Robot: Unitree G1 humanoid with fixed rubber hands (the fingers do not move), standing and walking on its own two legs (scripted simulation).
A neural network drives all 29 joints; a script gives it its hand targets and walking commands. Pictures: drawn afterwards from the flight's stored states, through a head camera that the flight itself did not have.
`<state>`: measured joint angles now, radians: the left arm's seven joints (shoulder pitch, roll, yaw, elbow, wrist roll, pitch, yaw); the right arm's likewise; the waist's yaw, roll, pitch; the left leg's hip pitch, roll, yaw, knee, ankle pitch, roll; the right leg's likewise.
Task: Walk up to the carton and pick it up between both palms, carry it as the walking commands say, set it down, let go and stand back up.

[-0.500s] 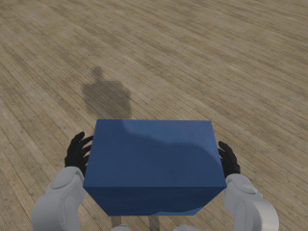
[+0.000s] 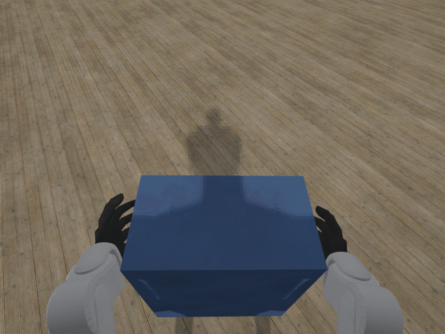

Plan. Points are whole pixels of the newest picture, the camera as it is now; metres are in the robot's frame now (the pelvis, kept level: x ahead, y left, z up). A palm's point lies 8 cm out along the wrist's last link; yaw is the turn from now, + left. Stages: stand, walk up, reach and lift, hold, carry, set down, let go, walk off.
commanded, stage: carry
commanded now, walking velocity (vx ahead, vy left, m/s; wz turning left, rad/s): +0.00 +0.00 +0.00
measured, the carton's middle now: (221, 255) +0.26 +0.01 +0.03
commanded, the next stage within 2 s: none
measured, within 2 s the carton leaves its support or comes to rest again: neither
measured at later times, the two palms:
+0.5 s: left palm (41, 300) +0.15 +0.23 +0.12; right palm (307, 298) +0.16 -0.10 +0.11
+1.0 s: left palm (46, 327) +0.12 +0.21 +0.12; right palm (330, 324) +0.13 -0.12 +0.11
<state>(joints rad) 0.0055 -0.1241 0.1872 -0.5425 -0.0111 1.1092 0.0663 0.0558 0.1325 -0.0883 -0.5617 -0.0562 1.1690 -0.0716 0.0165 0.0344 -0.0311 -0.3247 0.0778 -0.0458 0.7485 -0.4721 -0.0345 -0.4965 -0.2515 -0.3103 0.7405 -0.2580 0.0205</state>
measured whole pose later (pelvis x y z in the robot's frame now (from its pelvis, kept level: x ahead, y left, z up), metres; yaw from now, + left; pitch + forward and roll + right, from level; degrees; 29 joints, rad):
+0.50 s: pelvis -0.07 +0.04 +0.02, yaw +3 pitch +1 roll +0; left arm 0.00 -0.13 0.19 -0.52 -0.01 1.11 0.07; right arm 0.06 0.13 -0.09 -0.54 -0.06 1.17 -0.07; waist 0.02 0.03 -0.08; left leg -0.29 0.04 -0.05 0.63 -0.35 -0.04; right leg -0.37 -0.07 -0.22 0.63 -0.28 -0.05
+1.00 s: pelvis -0.10 +0.03 +0.02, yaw +3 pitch +0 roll +0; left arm 0.01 -0.13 0.19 -0.52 -0.01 1.13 0.07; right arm 0.06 0.13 -0.09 -0.54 -0.06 1.19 -0.07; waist 0.02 0.00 -0.07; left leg -0.31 0.05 -0.05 0.63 -0.35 -0.04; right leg -0.34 -0.04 -0.22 0.61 -0.27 -0.08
